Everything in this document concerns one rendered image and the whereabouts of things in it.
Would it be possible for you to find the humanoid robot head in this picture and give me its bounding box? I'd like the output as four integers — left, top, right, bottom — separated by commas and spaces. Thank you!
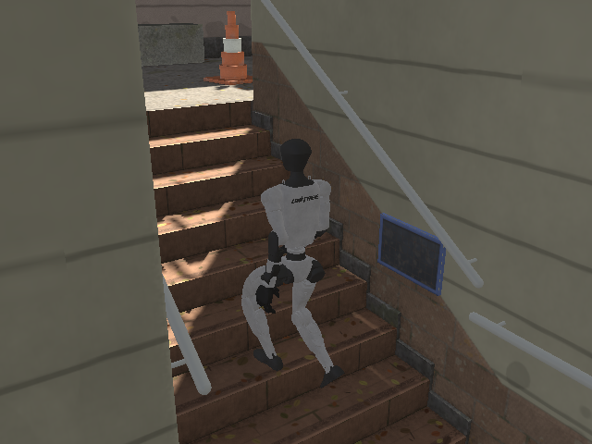
280, 139, 314, 188

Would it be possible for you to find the left robot forearm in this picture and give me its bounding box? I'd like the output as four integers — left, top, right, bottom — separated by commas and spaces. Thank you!
262, 231, 284, 288

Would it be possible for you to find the right robot upper arm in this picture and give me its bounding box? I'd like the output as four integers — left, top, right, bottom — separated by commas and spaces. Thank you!
312, 179, 331, 231

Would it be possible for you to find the left robot hand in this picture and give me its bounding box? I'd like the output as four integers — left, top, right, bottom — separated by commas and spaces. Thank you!
255, 285, 279, 314

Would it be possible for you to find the robot left shin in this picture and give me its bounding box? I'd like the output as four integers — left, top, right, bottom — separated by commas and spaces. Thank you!
241, 297, 277, 359

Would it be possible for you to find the right robot forearm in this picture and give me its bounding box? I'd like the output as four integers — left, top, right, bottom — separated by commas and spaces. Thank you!
303, 229, 327, 247

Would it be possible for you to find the right robot hand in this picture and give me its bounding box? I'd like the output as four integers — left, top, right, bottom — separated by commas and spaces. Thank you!
280, 245, 305, 254

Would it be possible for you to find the left robot upper arm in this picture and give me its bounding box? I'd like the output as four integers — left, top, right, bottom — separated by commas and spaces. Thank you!
261, 185, 289, 246

